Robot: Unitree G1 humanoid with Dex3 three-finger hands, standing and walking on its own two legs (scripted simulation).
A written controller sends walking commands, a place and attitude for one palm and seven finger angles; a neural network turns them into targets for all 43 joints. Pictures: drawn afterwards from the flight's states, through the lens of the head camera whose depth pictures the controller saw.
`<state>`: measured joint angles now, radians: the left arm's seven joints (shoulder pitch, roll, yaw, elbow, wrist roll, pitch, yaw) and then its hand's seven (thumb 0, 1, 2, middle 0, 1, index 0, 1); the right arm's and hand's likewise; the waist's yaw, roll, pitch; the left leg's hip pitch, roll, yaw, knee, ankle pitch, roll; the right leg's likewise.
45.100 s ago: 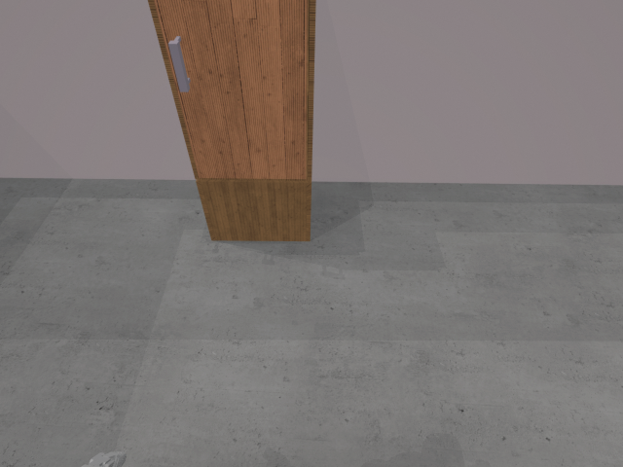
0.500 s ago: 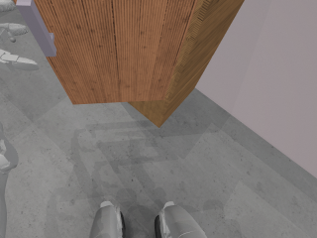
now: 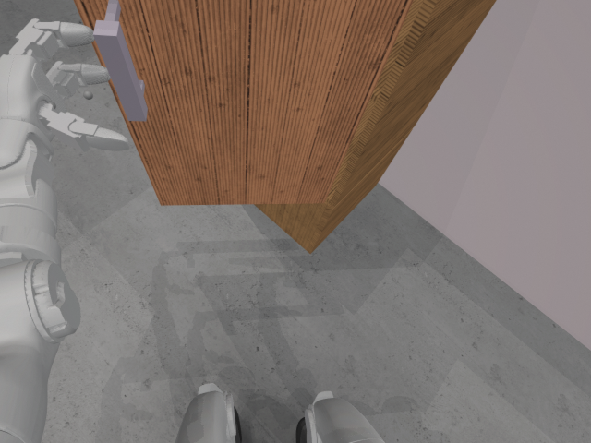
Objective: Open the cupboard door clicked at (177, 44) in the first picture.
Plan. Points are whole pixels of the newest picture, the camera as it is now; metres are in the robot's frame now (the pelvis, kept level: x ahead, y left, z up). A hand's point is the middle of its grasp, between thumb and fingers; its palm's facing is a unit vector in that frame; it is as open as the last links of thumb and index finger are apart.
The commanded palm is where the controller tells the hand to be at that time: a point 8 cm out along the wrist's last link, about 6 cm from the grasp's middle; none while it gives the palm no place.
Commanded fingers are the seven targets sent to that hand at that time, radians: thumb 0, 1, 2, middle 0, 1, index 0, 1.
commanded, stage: slide the fingers in behind the handle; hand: left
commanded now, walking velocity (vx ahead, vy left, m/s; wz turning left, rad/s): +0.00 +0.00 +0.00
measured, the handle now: (126, 64) +0.58 +0.17 +0.10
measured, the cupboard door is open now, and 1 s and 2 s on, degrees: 47 46 46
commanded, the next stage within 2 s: close the thumb around the handle in 1.20 s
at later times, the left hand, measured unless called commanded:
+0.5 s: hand (123, 98) +0.52 +0.17 +0.10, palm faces +0.01 -1.00 +0.00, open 14.0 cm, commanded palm +0.51 +0.21 +0.09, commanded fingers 0.00 -0.50 0.30 -0.30 -1.20 -0.30 -1.20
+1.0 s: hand (143, 93) +0.53 +0.15 +0.09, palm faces +0.01 -1.00 +0.00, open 13.9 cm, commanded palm +0.51 +0.19 +0.09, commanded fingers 0.00 -0.50 0.30 -0.30 -1.20 -0.30 -1.20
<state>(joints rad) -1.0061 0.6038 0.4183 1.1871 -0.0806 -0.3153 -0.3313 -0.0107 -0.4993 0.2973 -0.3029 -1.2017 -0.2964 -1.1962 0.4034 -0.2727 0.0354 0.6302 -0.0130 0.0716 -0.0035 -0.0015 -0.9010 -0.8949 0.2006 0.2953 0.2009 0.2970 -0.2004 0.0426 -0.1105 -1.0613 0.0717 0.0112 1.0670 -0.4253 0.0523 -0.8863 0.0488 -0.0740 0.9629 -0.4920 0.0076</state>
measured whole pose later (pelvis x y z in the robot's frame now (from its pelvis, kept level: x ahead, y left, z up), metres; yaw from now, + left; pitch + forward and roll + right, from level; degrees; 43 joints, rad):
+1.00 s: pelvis +0.00 -0.03 +0.00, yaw +1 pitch +23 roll -4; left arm -1.03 0.52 0.38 1.22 -0.06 -0.33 -0.20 -0.01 -0.50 0.30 -0.30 -1.20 -0.30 -1.21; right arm 0.42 -0.26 0.03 0.66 -0.02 0.05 0.02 0.00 -0.90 -0.90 0.20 0.30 0.20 0.30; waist -0.21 0.05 -0.12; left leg -1.05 0.08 0.00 1.06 -0.41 0.02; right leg -0.90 0.06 -0.08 0.99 -0.51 -0.03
